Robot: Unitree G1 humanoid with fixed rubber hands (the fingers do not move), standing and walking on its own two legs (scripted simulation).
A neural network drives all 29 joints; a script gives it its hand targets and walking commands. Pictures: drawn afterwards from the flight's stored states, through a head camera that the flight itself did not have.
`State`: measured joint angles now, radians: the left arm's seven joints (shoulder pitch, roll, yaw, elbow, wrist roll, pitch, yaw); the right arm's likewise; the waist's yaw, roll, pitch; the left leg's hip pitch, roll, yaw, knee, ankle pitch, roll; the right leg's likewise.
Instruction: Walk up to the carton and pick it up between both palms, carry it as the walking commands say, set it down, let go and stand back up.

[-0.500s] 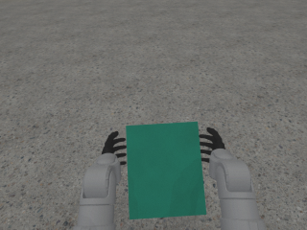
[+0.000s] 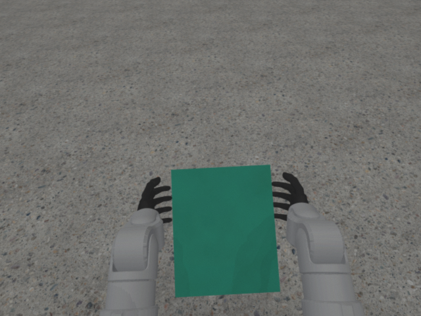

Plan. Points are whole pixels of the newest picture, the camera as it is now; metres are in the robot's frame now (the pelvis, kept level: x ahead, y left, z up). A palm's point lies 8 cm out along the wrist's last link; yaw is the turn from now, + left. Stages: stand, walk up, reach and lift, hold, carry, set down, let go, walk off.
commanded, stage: carry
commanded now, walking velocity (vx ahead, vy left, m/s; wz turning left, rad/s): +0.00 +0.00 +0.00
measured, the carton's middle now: (221, 221) +0.34 +0.00 -0.05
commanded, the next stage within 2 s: hold in 0.50 s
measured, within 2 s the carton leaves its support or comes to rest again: neither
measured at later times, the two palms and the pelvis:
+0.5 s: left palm (150, 211) +0.30 +0.13 +0.07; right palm (296, 206) +0.30 -0.14 +0.06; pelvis +0.01 +0.00 +0.00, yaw +0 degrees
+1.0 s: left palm (137, 218) +0.29 +0.16 +0.06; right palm (282, 206) +0.30 -0.11 +0.07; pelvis -0.01 +0.01 +0.00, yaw -3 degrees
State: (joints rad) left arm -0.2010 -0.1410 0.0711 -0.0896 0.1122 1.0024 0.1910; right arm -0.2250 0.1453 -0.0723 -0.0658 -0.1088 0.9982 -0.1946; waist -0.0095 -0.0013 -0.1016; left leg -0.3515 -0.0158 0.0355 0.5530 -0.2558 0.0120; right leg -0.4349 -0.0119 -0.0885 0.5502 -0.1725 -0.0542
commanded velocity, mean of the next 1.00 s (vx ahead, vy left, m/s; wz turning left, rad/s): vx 0.00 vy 0.00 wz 0.00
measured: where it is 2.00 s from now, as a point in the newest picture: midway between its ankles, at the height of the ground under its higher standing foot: outside the picture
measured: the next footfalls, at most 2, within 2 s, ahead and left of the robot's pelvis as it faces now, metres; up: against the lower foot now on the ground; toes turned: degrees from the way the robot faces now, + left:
none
